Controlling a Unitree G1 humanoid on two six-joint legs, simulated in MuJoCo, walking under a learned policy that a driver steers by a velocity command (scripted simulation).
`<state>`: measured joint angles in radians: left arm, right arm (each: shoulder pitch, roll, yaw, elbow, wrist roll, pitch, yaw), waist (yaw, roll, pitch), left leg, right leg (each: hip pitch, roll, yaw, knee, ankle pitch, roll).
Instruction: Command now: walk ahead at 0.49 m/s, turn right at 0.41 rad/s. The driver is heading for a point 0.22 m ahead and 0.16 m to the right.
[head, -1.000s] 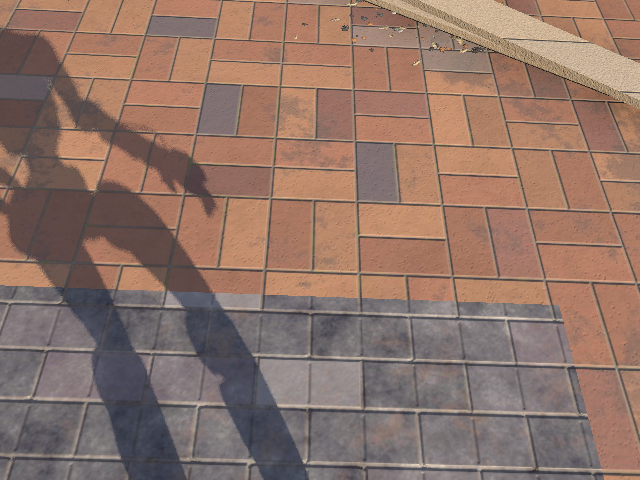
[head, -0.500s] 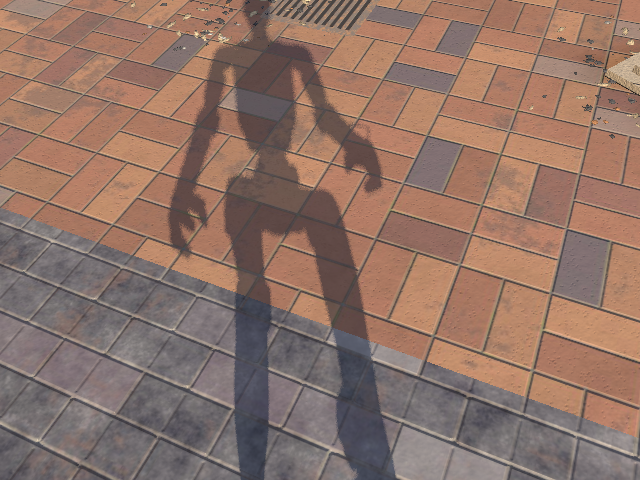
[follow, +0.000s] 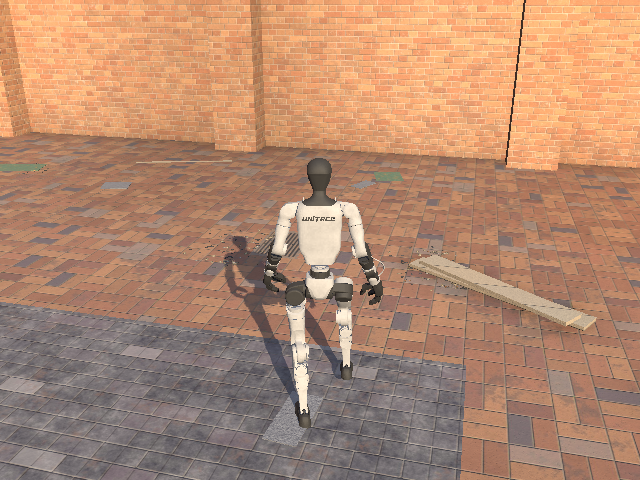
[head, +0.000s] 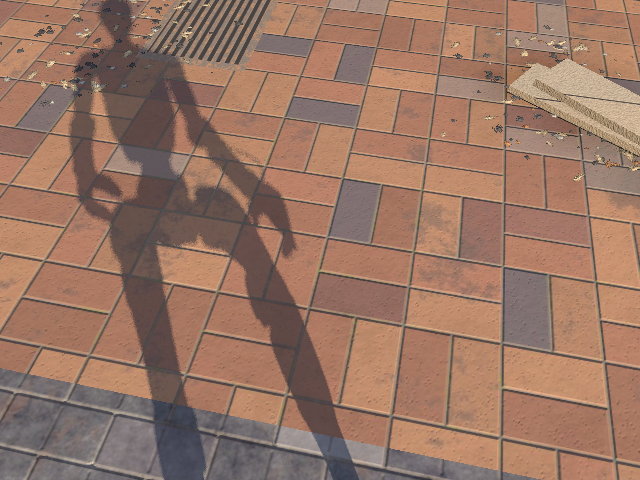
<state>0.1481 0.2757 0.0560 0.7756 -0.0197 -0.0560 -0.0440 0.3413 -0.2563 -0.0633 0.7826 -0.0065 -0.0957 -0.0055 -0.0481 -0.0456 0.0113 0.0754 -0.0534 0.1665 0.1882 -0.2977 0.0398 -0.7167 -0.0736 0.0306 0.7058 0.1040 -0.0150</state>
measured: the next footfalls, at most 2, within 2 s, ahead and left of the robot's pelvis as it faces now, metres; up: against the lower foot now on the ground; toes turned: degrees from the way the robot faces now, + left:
right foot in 0.14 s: +0.27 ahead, -0.11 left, +0.00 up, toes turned -6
left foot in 0.54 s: +0.33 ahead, +0.13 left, +0.00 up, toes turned -7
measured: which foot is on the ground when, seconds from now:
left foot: down 0.00-0.14, up 0.16-0.52, down 0.54-1.00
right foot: up 0.00-0.12, down 0.14-1.00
